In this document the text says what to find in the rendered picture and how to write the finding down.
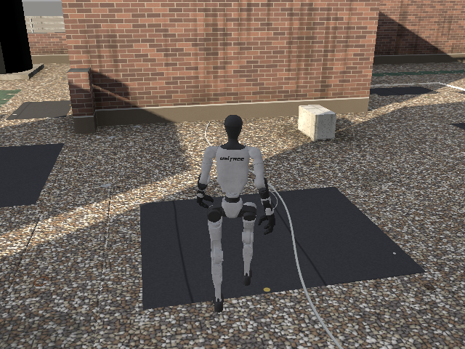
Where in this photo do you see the humanoid robot head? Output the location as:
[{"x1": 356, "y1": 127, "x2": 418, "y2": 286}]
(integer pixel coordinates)
[{"x1": 220, "y1": 115, "x2": 246, "y2": 150}]

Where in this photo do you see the robot left hand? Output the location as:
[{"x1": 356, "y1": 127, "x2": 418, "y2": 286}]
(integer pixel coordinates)
[{"x1": 197, "y1": 194, "x2": 214, "y2": 208}]

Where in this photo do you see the robot right hand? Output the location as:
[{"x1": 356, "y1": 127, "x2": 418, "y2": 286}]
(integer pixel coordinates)
[{"x1": 258, "y1": 213, "x2": 275, "y2": 235}]

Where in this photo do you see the robot right forearm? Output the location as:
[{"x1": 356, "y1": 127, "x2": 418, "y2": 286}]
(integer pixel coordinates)
[{"x1": 259, "y1": 177, "x2": 274, "y2": 215}]

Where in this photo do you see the robot right upper arm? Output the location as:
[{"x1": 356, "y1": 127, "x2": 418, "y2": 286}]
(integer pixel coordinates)
[{"x1": 248, "y1": 146, "x2": 266, "y2": 188}]

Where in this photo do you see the robot left forearm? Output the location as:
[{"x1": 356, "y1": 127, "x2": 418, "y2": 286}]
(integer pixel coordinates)
[{"x1": 197, "y1": 173, "x2": 208, "y2": 198}]

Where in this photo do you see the left robot foot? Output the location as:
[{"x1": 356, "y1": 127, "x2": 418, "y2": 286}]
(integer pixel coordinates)
[{"x1": 213, "y1": 293, "x2": 224, "y2": 313}]

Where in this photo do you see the robot left upper arm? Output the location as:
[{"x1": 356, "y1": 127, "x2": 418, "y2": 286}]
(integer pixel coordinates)
[{"x1": 199, "y1": 146, "x2": 218, "y2": 185}]

